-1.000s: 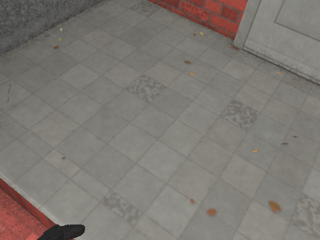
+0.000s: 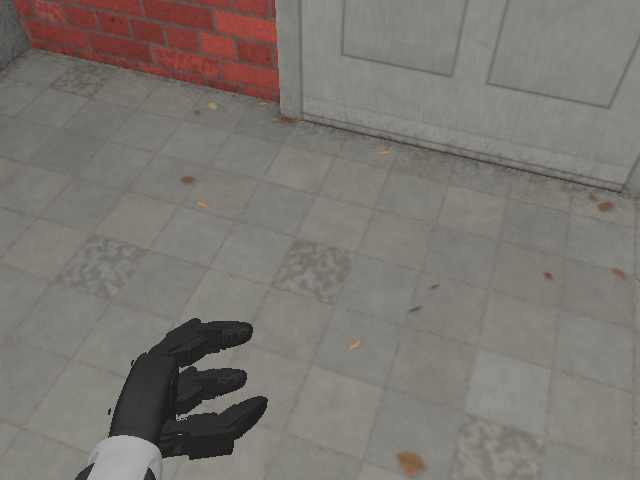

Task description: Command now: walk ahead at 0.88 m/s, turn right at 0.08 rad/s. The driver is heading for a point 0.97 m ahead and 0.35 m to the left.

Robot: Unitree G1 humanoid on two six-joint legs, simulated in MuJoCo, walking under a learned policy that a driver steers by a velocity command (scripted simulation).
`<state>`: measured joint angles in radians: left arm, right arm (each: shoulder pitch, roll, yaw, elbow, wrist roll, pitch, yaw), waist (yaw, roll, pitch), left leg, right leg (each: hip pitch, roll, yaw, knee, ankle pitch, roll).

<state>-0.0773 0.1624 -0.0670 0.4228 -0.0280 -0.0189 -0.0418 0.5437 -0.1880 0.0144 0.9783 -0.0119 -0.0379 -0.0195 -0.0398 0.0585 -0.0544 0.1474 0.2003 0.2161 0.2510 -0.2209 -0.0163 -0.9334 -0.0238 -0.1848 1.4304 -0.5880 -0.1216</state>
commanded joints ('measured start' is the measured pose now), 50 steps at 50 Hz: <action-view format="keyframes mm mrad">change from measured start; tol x64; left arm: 1 698 382 162 161 5 -15 30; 50 412 126 134 335 38 -107 45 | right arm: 1 -179 -170 -34 -202 -4 -87 35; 50 -381 -73 -59 -516 36 21 55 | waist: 1 308 -405 -428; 50 57 -148 119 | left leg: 1 -811 -233 -376 1063 13 159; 7 -1146 -156 -458 1776 214 225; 20 -634 -299 37 523 271 147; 30 -573 -58 -933 -65 -375 401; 43 -1282 -194 -370 1452 -173 92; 50 -1117 -70 -334 1188 19 88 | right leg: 1 1226 -213 1075 -1010 -357 -177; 11 301 -66 -69 -1201 529 182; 21 1048 -198 -102 -814 1811 219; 25 -28 110 237 778 -59 71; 39 919 20 276 -845 385 199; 42 1333 -460 1367 -1223 -370 -86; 50 841 -218 347 -1178 425 31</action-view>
